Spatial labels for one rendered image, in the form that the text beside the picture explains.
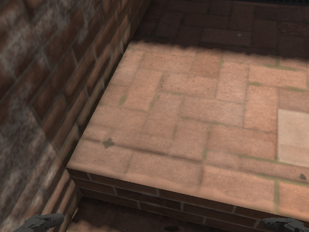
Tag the right robot hand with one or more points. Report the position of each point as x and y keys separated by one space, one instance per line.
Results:
x=281 y=224

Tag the left robot hand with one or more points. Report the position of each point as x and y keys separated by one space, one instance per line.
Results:
x=40 y=223

